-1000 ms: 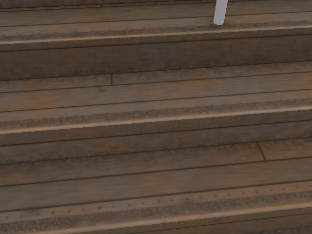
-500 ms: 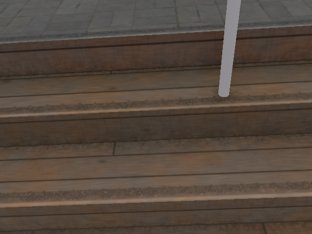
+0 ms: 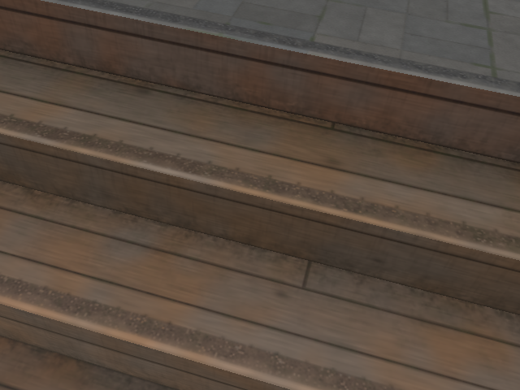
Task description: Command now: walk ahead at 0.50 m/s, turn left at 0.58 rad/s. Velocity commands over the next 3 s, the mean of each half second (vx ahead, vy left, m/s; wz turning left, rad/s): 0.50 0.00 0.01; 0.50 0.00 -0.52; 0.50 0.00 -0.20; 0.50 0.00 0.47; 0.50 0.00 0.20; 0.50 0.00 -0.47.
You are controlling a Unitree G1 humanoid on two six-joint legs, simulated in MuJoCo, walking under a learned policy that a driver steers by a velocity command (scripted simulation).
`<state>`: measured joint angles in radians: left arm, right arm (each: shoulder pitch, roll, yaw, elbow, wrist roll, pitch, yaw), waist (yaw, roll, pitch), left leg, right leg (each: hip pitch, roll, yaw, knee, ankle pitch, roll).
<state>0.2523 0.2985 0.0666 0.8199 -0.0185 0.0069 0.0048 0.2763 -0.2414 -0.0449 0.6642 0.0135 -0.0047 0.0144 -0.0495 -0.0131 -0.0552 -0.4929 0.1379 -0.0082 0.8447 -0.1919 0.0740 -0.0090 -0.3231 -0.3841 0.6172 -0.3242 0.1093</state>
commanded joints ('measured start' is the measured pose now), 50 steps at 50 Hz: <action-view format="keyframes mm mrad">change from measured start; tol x64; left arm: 1 -51 -56 -43 -169 53 -78 -22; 50 -115 -246 -149 -233 4 -40 -38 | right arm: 1 284 -334 -95 40 -63 -2 6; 34 -748 199 201 -454 -35 -157 -8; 38 130 -225 -13 -159 -27 -133 -22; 50 -24 56 63 258 -82 -88 2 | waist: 1 9 399 -40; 20 75 -458 19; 37 -275 -390 -405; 39 -179 493 -583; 50 144 48 129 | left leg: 1 765 49 -217 -157 1541 130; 5 719 205 -542 -495 195 245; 11 -3 140 -4 -802 4 27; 17 598 129 133 -297 2132 109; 20 -104 -299 -116 1015 -88 -19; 25 -760 -179 -44 1508 -128 36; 34 11 -215 372 452 -177 -46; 40 674 347 -1187 -560 -363 344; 50 -39 96 141 -537 32 69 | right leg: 1 -734 272 184 991 -244 10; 9 -1524 293 542 1952 -304 -210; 18 -331 381 396 23 123 -251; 20 -161 242 1031 -115 1192 -332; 23 -183 194 1058 -204 246 -345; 33 -480 254 727 -571 501 -300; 37 -73 188 742 33 2026 -311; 40 -855 473 739 1340 96 -229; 50 -1177 309 477 1487 401 -195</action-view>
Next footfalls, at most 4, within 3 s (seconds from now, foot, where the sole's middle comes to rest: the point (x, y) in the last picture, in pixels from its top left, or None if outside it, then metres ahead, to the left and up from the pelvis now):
0.36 right None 0.29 -0.03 -0.58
0.74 left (200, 300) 0.59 0.10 -0.42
1.24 right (390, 185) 0.77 -0.30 -0.25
1.80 left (364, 34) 1.11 -0.27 -0.09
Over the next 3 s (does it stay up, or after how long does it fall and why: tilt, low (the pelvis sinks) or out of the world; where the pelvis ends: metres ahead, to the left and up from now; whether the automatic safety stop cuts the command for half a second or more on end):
stays up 1.62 -0.40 0.68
